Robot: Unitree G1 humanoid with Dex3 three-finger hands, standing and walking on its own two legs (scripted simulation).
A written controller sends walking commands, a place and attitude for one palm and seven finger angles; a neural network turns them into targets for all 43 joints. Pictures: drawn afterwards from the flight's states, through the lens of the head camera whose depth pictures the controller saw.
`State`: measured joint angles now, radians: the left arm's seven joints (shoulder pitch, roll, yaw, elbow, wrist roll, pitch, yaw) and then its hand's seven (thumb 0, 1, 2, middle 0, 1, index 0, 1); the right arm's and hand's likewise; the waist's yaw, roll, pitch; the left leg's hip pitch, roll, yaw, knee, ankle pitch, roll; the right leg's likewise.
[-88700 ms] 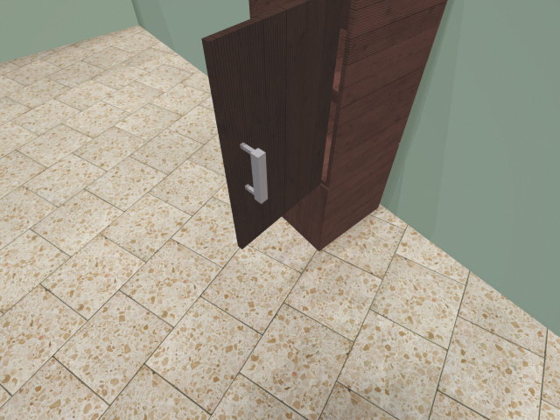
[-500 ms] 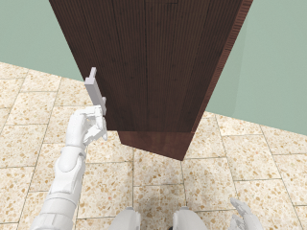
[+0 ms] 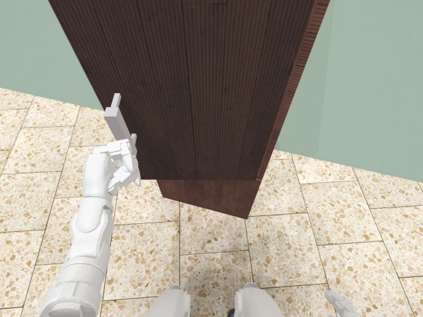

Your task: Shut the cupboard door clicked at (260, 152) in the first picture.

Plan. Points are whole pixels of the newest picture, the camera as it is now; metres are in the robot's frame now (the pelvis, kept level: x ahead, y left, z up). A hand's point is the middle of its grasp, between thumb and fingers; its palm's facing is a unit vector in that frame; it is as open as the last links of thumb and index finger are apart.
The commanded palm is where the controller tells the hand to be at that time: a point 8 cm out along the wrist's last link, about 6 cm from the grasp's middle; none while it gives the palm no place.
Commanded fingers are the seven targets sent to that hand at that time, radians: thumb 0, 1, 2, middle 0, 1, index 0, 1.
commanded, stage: push the door shut along its arc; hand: left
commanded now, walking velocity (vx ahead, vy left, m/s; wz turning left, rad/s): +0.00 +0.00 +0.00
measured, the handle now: (124, 127) +0.48 +0.20 +0.03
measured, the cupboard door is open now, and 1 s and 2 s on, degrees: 15 2 0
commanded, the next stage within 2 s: pull the fist back off the door in 1.90 s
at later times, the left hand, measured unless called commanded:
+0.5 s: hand (139, 148) +0.43 +0.15 +0.04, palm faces -0.11 -0.99 -0.05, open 3.1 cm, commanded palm +0.41 +0.20 +0.04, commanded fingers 0.00 0.90 0.90 -1.30 -1.50 -1.30 -1.50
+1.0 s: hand (151, 127) +0.48 +0.14 +0.04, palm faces -0.25 -0.97 -0.05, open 3.1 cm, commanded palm +0.48 +0.18 +0.04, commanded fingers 0.00 0.90 0.90 -1.30 -1.50 -1.30 -1.50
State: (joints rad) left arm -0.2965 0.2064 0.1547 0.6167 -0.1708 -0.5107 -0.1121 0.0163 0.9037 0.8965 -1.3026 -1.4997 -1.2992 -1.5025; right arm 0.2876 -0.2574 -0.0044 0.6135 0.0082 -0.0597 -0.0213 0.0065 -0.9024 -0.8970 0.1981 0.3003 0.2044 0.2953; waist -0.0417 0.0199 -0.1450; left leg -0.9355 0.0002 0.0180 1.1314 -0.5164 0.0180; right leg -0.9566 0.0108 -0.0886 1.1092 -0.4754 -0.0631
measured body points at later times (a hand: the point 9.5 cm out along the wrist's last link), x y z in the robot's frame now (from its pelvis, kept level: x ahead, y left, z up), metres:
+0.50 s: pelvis -0.01 +0.01 -0.01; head +0.10 +0.01 +0.43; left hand +0.43 +0.21 +0.04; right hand +0.08 -0.25 -0.13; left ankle +0.01 +0.11 -0.65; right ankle +0.03 -0.08 -0.65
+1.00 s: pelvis -0.02 +0.03 -0.02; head +0.12 +0.04 +0.40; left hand +0.49 +0.19 +0.04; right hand +0.01 -0.25 -0.13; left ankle +0.01 +0.11 -0.65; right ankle +0.03 -0.08 -0.65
